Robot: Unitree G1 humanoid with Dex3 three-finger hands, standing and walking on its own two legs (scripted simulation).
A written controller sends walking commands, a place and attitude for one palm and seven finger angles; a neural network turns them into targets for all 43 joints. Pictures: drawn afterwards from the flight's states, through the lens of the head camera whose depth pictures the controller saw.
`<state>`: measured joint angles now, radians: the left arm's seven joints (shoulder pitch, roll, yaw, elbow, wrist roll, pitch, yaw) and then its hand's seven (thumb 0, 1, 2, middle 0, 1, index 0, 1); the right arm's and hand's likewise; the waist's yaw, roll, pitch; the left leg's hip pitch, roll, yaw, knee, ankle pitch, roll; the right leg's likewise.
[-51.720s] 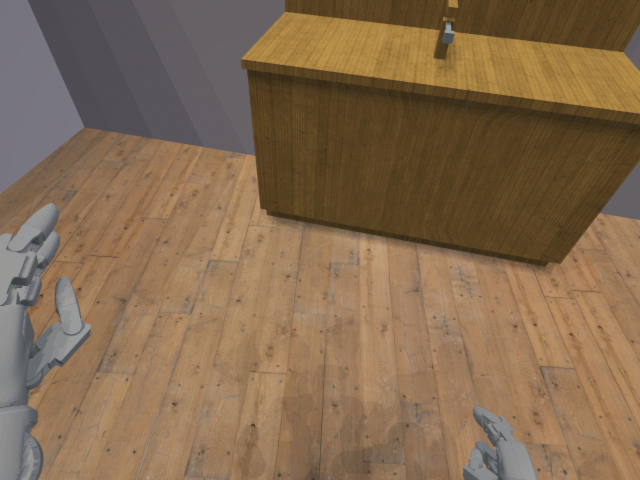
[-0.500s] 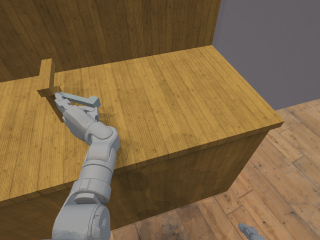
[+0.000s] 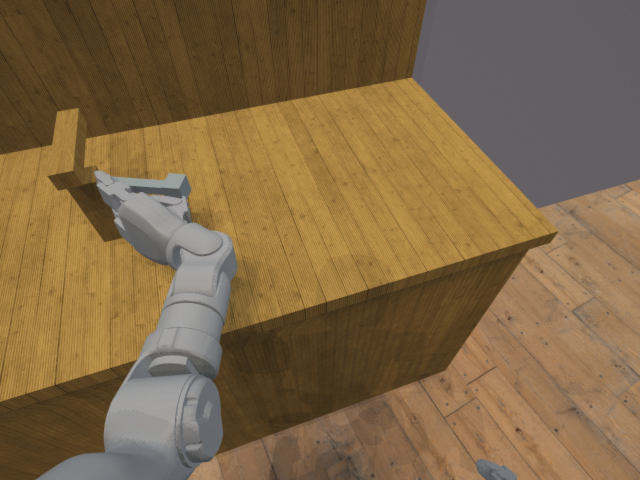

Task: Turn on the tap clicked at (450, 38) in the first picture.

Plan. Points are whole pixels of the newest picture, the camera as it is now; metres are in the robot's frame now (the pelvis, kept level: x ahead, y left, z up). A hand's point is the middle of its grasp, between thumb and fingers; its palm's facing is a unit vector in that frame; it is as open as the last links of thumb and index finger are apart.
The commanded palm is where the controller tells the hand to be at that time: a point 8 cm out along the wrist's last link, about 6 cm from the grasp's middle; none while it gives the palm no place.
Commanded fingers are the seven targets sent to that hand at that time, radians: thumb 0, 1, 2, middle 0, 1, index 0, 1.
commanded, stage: push the lever round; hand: left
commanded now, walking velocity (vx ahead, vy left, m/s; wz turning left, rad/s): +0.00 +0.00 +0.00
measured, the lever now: (176, 188) +0.47 +0.20 +0.11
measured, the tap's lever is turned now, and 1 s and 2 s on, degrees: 65 77 77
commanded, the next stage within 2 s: lift the hand up off the lever in 0.14 s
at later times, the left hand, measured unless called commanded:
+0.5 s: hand (189, 191) +0.47 +0.18 +0.10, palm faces +0.82 -0.56 -0.13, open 7.8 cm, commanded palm +0.41 +0.20 +0.11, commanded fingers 0.00 0.90 0.90 -0.15 -0.15 -0.15 -0.15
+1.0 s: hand (184, 183) +0.46 +0.18 +0.13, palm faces +0.81 -0.58 -0.11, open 7.8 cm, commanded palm +0.40 +0.20 +0.13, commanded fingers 0.00 0.90 0.90 -0.15 -0.15 -0.15 -0.15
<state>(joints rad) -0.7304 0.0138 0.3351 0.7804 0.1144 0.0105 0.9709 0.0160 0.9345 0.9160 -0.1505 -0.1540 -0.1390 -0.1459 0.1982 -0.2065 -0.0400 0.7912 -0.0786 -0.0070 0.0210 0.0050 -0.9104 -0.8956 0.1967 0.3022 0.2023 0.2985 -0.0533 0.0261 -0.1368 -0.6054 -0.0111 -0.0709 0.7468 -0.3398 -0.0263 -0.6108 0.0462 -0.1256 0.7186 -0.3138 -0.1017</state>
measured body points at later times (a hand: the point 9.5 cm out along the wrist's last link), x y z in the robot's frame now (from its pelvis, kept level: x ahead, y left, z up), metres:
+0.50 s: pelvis +0.01 +0.00 +0.00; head +0.05 -0.01 +0.45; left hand +0.42 +0.21 +0.11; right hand +0.08 -0.25 -0.13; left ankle +0.01 +0.14 -0.71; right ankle +0.03 -0.05 -0.71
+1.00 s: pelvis +0.02 +0.00 +0.01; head +0.05 -0.01 +0.46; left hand +0.41 +0.21 +0.14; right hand +0.13 -0.24 -0.12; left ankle +0.01 +0.14 -0.71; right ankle +0.03 -0.05 -0.71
